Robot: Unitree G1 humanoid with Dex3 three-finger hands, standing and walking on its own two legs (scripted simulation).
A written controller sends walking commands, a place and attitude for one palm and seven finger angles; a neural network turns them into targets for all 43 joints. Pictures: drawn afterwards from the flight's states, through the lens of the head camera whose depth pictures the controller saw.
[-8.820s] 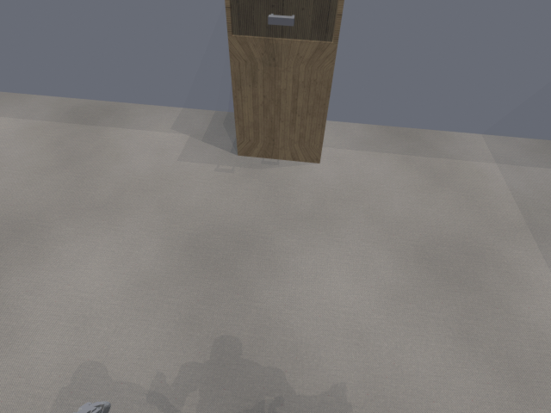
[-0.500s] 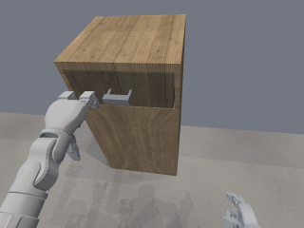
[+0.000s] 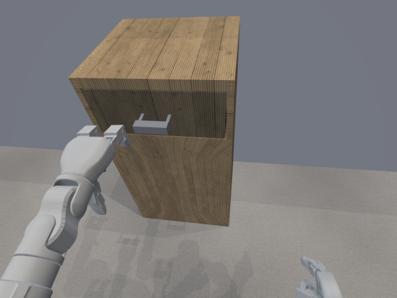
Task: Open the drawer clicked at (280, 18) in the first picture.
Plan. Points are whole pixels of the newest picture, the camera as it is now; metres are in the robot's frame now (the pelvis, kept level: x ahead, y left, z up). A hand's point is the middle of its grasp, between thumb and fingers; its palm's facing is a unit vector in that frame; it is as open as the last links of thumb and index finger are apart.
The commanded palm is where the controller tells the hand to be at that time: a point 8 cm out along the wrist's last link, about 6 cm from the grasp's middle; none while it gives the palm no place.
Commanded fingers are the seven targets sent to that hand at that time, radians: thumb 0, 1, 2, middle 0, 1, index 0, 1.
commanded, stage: move the hooked fingers above the handle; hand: left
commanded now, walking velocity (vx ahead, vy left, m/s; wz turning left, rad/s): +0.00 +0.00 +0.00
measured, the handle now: (153, 122) +0.58 +0.23 -0.01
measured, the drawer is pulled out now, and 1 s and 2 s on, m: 0.00 0.00 0.00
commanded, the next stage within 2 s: none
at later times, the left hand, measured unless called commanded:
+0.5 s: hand (126, 149) +0.39 +0.23 +0.08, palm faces -0.02 -0.02 -1.00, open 13.9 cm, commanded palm +0.38 +0.24 +0.14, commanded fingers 0.00 -0.50 0.30 -0.30 -1.20 -0.30 -1.20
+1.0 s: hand (135, 134) +0.45 +0.23 +0.07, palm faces -0.03 +0.02 -1.00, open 13.8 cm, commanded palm +0.45 +0.24 +0.12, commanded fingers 0.00 -0.50 0.30 -0.30 -1.20 -0.30 -1.20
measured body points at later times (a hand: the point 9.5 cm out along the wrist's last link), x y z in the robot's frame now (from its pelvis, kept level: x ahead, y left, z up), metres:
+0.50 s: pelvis +0.01 +0.00 +0.00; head +0.04 -0.03 +0.44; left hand +0.39 +0.23 +0.13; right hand +0.13 -0.26 -0.13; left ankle -0.03 +0.13 -0.74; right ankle +0.03 -0.13 -0.74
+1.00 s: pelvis +0.01 +0.00 -0.01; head +0.07 -0.02 +0.43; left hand +0.45 +0.23 +0.12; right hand +0.10 -0.27 -0.15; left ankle -0.03 +0.13 -0.74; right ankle +0.03 -0.13 -0.74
